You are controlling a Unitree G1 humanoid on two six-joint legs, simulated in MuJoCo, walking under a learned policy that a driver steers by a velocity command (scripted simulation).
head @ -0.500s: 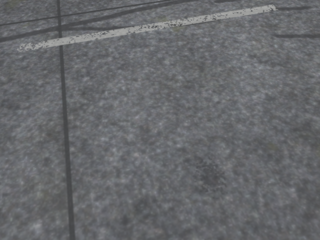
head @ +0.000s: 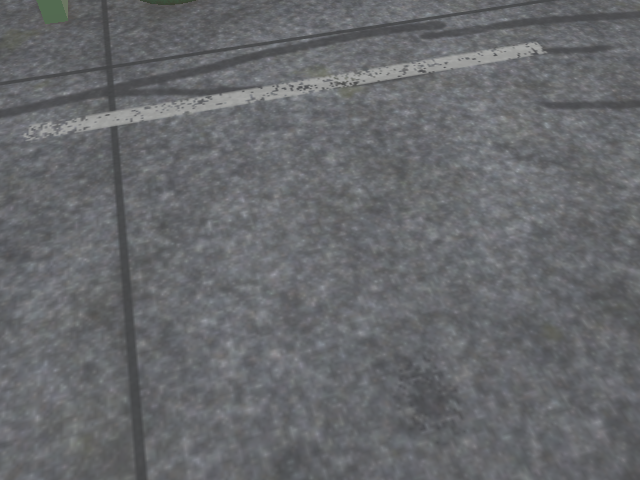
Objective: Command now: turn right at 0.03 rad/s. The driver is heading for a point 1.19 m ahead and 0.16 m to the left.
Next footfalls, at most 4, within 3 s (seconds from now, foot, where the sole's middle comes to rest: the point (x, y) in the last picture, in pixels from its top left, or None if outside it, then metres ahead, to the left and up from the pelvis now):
2.60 left None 0.44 0.15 -0.90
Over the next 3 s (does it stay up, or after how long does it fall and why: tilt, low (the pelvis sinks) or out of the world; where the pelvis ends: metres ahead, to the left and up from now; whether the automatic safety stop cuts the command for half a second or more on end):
stays up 0.53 0.06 -0.13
